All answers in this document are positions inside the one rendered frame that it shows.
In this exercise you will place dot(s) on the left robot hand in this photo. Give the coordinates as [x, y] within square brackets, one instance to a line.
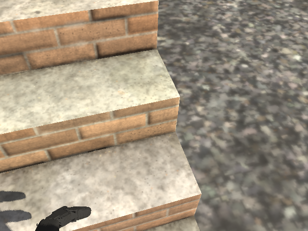
[63, 216]

